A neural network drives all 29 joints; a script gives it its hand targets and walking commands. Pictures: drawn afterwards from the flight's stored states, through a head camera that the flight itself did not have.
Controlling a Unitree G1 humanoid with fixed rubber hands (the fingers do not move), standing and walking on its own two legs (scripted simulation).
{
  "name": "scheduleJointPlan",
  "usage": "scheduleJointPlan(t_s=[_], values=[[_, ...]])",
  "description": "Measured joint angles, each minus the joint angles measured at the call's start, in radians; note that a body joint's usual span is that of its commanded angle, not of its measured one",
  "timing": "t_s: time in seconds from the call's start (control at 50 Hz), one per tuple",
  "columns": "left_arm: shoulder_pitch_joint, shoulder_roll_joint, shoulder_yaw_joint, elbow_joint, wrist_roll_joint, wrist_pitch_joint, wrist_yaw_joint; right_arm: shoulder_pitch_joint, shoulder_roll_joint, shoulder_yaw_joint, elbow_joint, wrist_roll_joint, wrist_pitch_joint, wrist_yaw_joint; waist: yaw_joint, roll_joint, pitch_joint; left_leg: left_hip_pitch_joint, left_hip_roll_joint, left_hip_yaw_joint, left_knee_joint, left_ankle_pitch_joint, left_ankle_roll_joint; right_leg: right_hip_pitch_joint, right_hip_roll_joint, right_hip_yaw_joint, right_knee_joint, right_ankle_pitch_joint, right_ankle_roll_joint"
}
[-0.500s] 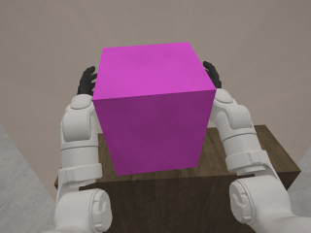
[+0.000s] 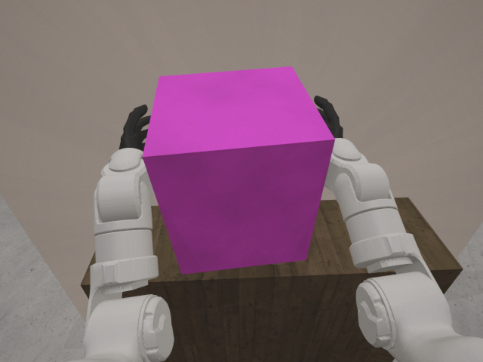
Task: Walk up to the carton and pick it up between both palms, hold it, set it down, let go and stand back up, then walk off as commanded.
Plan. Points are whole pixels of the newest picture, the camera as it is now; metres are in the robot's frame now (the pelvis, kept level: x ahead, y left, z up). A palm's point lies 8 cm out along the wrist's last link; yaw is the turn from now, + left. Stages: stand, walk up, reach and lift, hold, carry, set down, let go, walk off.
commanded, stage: hold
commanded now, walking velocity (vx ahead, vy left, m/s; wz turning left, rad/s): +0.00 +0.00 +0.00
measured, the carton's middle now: (235, 172) +0.36 +0.01 +0.20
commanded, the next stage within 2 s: set down in 0.44 s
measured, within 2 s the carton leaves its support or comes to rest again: neither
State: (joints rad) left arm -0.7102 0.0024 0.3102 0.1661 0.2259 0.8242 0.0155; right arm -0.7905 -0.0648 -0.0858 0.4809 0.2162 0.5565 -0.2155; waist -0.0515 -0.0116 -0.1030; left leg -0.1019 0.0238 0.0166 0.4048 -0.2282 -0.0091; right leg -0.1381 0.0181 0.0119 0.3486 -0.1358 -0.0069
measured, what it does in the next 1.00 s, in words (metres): stands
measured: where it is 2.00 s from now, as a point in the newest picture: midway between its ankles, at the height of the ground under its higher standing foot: outside the picture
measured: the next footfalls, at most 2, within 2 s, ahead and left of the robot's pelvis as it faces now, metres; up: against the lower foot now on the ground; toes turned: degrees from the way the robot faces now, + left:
none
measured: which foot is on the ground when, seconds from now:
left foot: down 0.00-1.00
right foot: down 0.00-1.00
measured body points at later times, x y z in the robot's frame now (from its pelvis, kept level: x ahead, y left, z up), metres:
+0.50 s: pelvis +0.00 +0.00 +0.00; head -0.07 +0.00 +0.44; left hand +0.37 +0.16 +0.24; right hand +0.38 -0.15 +0.23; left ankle +0.00 +0.12 -0.74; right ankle +0.04 -0.12 -0.74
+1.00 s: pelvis +0.01 +0.00 +0.00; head -0.04 +0.02 +0.45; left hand +0.40 +0.16 +0.21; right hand +0.41 -0.15 +0.21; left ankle +0.00 +0.12 -0.74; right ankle +0.04 -0.12 -0.74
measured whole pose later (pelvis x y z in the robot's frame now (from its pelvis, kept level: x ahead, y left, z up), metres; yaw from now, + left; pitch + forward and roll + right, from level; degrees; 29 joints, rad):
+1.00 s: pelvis +0.01 +0.00 +0.00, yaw +0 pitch -7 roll +0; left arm -0.73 -0.02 0.34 0.34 0.35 0.54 -0.04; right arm -0.79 -0.01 -0.19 0.70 0.06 0.19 -0.12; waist -0.05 -0.04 0.00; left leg -0.03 0.02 0.02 0.38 -0.23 -0.01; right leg -0.08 0.02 0.01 0.35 -0.15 -0.01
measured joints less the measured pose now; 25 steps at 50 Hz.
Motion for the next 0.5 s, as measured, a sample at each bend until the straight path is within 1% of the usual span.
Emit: scheduleJointPlan(t_s=[0.5], values=[[-0.001,0.0,0.0,0.007,0.0,-0.001,0.0,0.0,0.0,0.0,0.005,0.0,0.0,0.0,-0.001,0.027,0.007,0.005,0.0,0.0,0.0,0.0,0.0,0.005,0.0,0.0,0.0,-0.001,0.0]])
